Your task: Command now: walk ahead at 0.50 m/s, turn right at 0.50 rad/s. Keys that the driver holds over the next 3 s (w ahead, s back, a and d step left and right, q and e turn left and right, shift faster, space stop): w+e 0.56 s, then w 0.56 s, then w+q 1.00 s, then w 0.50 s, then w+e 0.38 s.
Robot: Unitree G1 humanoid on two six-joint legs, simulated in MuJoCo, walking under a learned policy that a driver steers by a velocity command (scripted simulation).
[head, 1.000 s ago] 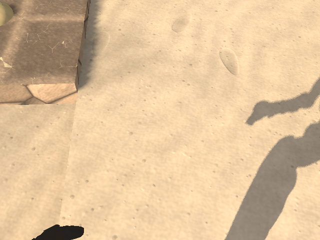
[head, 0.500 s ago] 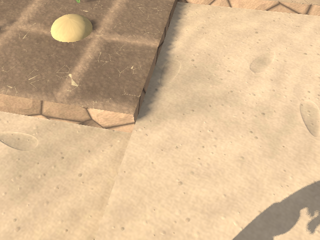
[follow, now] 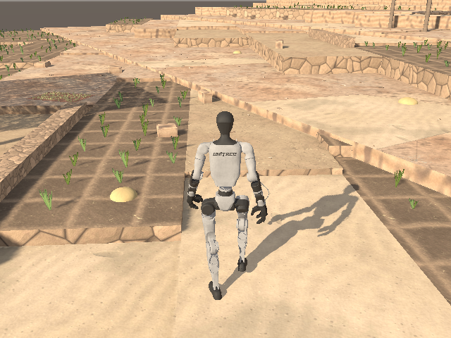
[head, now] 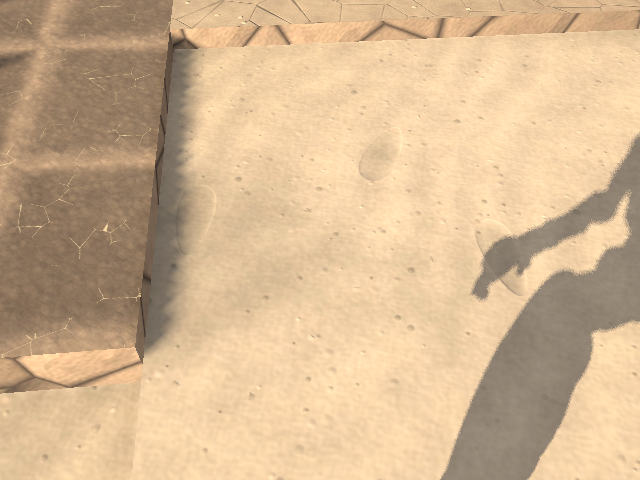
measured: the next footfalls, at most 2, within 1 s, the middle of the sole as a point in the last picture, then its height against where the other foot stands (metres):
right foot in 0.14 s outside the picture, level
left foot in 0.68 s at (329, 434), level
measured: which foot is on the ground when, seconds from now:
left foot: down 0.00-0.16, up 0.18-0.66, down 0.68-1.00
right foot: up 0.00-0.12, down 0.14-0.68, up 0.70-1.00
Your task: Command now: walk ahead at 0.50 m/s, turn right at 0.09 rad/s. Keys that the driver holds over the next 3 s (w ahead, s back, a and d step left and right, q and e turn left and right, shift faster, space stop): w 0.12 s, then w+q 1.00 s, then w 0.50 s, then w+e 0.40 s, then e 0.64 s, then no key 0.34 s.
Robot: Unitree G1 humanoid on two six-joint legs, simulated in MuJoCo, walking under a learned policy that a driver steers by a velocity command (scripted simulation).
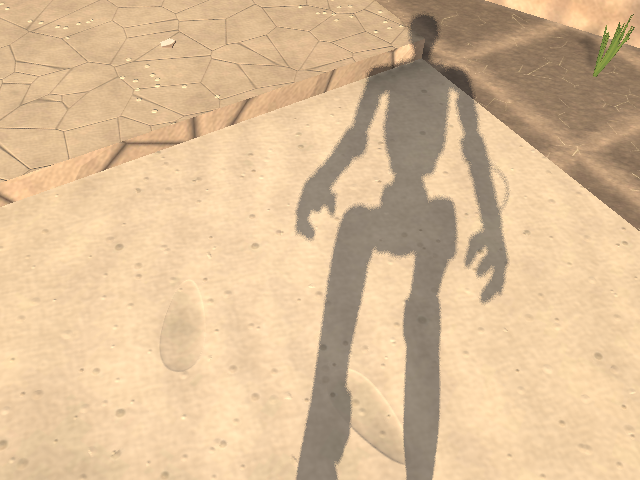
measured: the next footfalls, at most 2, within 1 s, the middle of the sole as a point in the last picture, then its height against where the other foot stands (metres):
right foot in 0.18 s outside the picture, level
left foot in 0.74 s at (263, 477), level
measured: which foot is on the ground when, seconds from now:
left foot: down 0.00-0.20, up 0.22-0.72, down 0.74-1.00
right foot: up 0.00-0.16, down 0.18-0.72, up 0.74-1.00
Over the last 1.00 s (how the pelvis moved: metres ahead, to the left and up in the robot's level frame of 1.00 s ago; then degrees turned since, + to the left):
0.54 -0.10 0.01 -26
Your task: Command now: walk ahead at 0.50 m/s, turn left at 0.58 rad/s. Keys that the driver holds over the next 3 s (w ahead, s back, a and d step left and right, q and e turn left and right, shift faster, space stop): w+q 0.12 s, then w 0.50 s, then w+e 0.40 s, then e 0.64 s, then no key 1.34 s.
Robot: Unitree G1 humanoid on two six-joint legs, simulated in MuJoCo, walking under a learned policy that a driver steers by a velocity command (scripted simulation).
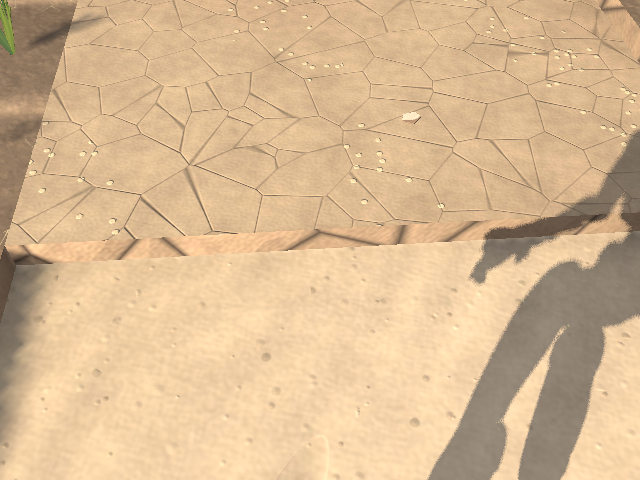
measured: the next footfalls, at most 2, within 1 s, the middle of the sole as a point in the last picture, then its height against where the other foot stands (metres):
right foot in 0.28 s outside the picture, level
left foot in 0.78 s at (256, 437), level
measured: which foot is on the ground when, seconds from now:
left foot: down 0.00-0.28, up 0.30-0.76, down 0.78-1.00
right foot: up 0.00-0.26, down 0.28-0.78, up 0.80-1.00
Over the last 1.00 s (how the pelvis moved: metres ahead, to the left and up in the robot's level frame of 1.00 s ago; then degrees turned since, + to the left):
0.50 0.05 0.00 26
